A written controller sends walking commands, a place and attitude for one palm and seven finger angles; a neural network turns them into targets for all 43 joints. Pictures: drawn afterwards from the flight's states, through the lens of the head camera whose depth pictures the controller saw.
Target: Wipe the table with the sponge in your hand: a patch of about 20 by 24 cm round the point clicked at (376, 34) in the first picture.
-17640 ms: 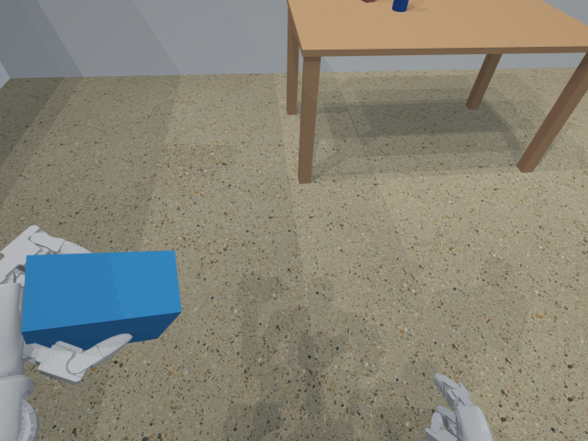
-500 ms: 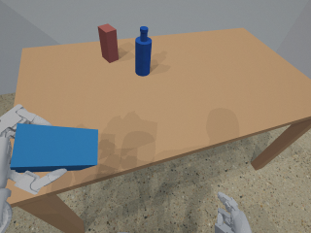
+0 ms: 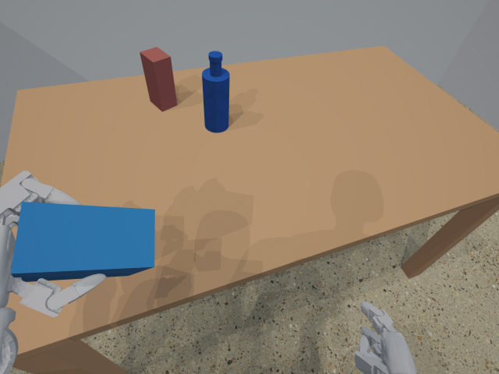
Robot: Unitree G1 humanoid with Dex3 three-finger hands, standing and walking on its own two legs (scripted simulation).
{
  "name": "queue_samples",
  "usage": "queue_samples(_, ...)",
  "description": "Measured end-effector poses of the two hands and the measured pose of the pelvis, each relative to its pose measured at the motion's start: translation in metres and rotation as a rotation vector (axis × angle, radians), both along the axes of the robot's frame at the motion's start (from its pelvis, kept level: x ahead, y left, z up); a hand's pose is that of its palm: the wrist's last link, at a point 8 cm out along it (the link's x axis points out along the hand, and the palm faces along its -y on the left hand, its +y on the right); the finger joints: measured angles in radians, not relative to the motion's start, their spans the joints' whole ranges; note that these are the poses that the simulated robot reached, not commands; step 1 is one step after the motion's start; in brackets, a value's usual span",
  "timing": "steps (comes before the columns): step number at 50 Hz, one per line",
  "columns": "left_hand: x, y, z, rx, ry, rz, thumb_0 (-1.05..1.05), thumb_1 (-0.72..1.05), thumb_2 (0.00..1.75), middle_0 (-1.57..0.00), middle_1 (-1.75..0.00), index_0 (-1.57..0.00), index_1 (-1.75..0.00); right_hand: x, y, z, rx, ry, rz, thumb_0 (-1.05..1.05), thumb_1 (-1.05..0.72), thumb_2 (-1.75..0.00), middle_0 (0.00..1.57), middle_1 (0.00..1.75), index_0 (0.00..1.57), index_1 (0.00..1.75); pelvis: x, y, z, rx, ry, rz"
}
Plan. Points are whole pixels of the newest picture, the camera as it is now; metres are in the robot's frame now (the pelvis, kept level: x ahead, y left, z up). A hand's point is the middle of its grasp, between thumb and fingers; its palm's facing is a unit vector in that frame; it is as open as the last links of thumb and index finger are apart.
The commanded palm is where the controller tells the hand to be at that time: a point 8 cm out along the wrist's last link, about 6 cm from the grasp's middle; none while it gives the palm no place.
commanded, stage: come to a stop and stand still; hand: left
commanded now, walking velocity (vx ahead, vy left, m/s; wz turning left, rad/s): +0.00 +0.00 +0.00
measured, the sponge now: (105, 246) +0.24 +0.20 +0.14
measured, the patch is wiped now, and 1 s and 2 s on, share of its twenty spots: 0.00 0.00 0.00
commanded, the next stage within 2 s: look again from close up in 0.40 s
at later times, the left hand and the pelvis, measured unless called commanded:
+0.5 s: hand (65, 237) +0.23 +0.24 +0.15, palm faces +0.34 -0.85 -0.39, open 10.6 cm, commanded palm +0.18 +0.28 +0.17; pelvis +0.02 -0.01 +0.00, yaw +0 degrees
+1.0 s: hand (46, 257) +0.21 +0.25 +0.15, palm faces +0.35 -0.85 -0.40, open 10.6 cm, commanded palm +0.16 +0.28 +0.17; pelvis +0.00 +0.00 +0.00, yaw +0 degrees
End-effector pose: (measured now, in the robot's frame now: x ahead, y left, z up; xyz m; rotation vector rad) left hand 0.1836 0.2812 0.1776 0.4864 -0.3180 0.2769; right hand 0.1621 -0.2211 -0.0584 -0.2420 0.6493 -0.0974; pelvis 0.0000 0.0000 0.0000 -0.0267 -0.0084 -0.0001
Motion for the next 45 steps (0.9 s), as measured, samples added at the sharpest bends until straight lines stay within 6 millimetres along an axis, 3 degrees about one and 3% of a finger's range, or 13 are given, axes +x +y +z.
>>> queue_samples(12, 0.019, -0.001, -0.015, -0.054, 0.089, 0.038, 0.0, -0.53, 1.02, -0.67, -1.34, -0.68, -1.34, 0.026, -0.005, -0.005, 0.0, 0.031, -0.008, 0.01, -0.91, -0.9, 0.2, 0.3, 0.2, 0.3, 0.021, -0.004, 0.001, 0.007, 0.011, 0.002)
queue_samples(22, 0.016, -0.003, -0.006, -0.044, 0.067, 0.032, 0.0, -0.53, 1.02, -0.67, -1.34, -0.68, -1.34, 0.04, -0.002, 0.004, 0.007, -0.011, 0.0, 0.01, -0.91, -0.9, 0.2, 0.3, 0.2, 0.3, 0.022, -0.006, 0.002, 0.004, 0.008, 0.002)
queue_samples(33, 0.003, 0.003, -0.019, -0.091, 0.109, 0.067, 0.0, -0.53, 1.02, -0.67, -1.34, -0.68, -1.34, 0.022, 0.0, 0.0, -0.002, 0.02, 0.004, 0.01, -0.91, -0.9, 0.2, 0.3, 0.2, 0.3, 0.011, -0.003, 0.003, 0.002, 0.003, 0.008)
queue_samples(45, -0.009, 0.007, -0.007, -0.045, 0.065, 0.046, 0.0, -0.53, 1.02, -0.67, -1.34, -0.68, -1.34, 0.001, 0.005, -0.004, 0.005, 0.033, -0.011, 0.01, -0.91, -0.9, 0.2, 0.3, 0.2, 0.3, -0.001, 0.003, 0.002, 0.001, -0.003, 0.009)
